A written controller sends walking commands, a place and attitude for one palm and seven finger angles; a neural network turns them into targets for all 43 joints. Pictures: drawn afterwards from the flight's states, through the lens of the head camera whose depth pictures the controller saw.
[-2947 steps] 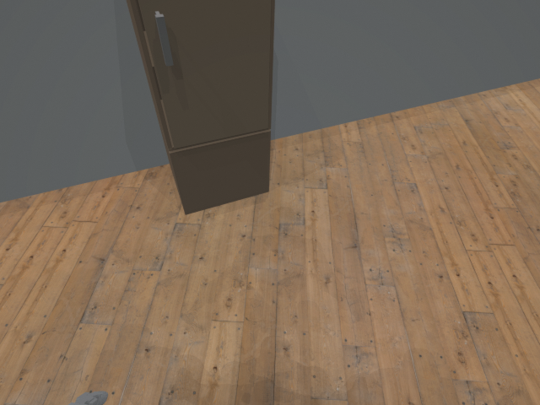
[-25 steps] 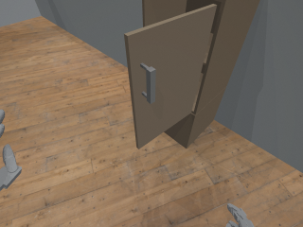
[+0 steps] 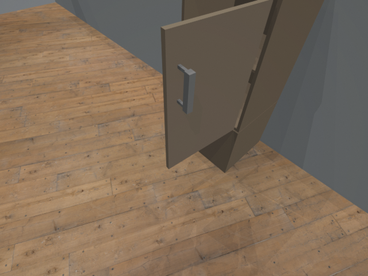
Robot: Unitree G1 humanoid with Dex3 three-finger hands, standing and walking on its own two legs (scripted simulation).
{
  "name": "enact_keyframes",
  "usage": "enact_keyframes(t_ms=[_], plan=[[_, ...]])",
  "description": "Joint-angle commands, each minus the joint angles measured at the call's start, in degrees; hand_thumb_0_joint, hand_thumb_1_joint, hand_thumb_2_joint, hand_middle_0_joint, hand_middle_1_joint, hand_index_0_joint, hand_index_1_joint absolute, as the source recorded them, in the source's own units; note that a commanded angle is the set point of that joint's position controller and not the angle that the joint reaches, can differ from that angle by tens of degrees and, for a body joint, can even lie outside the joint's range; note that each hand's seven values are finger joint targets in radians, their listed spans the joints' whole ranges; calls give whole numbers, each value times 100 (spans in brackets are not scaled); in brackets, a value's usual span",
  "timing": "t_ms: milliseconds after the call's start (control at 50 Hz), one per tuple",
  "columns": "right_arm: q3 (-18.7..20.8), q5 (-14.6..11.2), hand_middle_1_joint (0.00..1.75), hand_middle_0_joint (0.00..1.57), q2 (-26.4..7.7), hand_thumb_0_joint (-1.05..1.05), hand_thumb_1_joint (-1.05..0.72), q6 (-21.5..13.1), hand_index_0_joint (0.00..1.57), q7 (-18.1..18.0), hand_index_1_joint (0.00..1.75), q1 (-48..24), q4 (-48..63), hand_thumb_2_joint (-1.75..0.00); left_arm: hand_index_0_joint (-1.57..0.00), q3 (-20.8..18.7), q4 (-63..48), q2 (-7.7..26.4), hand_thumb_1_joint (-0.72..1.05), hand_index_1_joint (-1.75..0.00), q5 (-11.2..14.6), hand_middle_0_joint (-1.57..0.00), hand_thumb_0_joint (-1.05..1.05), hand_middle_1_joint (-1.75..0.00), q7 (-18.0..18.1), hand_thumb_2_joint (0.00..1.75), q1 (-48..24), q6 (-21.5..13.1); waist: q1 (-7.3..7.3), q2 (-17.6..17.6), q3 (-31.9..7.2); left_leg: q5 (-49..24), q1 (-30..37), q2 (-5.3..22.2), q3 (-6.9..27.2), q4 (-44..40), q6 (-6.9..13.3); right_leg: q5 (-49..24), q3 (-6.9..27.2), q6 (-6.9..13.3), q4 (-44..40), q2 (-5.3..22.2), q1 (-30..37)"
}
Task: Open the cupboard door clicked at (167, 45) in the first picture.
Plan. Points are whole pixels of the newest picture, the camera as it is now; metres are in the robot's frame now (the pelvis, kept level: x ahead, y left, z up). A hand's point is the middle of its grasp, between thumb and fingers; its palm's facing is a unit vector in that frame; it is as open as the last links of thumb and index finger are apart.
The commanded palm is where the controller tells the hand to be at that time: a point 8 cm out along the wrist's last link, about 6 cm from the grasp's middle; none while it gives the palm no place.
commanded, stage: let the arm hang, fingers relaxed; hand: left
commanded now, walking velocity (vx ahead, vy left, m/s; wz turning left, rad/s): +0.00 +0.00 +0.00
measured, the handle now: (184, 89) +0.59 +0.04 +0.08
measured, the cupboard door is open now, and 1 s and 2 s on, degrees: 84 84 84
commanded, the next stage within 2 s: look to check the result in 0.66 s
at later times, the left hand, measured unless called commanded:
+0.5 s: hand out of the picture +0.00 +0.16 -0.17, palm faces +0.03 -0.99 -0.16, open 7.3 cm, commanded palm none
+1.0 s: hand out of the picture +0.00 +0.17 -0.17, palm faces +0.03 -0.98 -0.19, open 7.4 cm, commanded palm none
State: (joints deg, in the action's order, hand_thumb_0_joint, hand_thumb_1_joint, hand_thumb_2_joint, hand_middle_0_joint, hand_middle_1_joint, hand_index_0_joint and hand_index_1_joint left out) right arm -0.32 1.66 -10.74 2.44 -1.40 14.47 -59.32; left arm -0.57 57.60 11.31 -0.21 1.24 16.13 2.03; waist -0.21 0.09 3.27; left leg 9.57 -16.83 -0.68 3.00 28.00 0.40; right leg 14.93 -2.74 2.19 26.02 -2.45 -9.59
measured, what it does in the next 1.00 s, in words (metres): stands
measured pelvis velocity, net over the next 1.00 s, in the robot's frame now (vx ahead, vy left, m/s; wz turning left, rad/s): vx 0.02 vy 0.00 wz -0.02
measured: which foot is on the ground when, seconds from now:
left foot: down 0.00-1.00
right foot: down 0.00-1.00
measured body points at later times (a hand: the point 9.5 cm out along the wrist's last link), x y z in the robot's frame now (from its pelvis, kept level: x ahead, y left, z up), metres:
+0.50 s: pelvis +0.00 +0.01 +0.00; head +0.01 +0.00 +0.45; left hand +0.00 +0.21 -0.16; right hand -0.03 -0.20 -0.16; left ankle +0.06 +0.11 -0.74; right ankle -0.01 -0.10 -0.74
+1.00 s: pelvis +0.02 +0.00 +0.00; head +0.03 -0.01 +0.45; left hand +0.00 +0.22 -0.15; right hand +0.00 -0.21 -0.16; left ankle +0.06 +0.11 -0.74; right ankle -0.01 -0.10 -0.74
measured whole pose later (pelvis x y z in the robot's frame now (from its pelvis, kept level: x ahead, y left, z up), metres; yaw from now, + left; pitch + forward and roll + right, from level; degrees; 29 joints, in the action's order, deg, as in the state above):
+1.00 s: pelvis +0.02 +0.00 +0.00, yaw -1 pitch -1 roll +0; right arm -0.3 1.3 -7.8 0.5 -2.4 15.9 -65.4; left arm -0.5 66.2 7.1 0.0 2.2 17.3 0.1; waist -0.5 -1.1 2.4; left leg 9.4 -13.1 -1.4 1.4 24.0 0.7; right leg 15.4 -1.2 1.8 24.0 -1.5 -7.2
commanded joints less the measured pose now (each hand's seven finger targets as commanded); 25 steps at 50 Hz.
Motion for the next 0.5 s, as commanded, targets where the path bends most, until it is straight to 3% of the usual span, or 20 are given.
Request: enact_keyframes(t_ms=[0,120,220,280,380,480], plan=[[162,-18,30,20,-568,0,-90,-100,20,-36,30,166,140,-90,-20,-96,53,563,90,-30,-21,-20,0,-30,4,90,67,-176,-65,-234,85,825,216,417,481,-711,155,904,821,149,-979,712,-526],[149,-31,30,20,-418,0,-90,-120,20,-48,30,518,-179,-90,-20,-76,431,447,90,-30,-10,-20,0,-30,38,90,243,-187,-66,278,186,625,359,418,372,-669,170,1044,825,146,-1035,748,-720],[112,-29,30,20,-250,0,-90,-138,20,-62,30,678,-379,-90,-20,-77,597,333,90,-30,0,-20,0,-30,69,90,377,-188,-53,225,247,432,366,418,345,-691,180,919,807,146,-923,734,-741],[93,-27,30,20,-178,0,-90,-148,20,-72,30,718,-444,-90,-20,-89,655,295,90,-30,0,-20,0,-30,78,90,433,-173,-24,-28,406,583,149,440,436,-855,200,817,742,122,-799,688,-652],[91,-26,30,20,-121,0,-90,-188,20,-92,30,735,-477,-90,-20,-113,701,203,90,-30,-9,-20,0,-30,92,90,540,-189,16,-304,277,677,51,494,550,-1037,226,433,675,95,-623,640,-393],[107,-33,30,20,-79,0,-90,-214,20,-103,30,718,-465,-90,-20,-110,711,108,90,-30,-10,-20,0,-30,101,90,542,-230,4,-218,141,352,198,453,458,-925,199,203,683,91,-648,682,-328]])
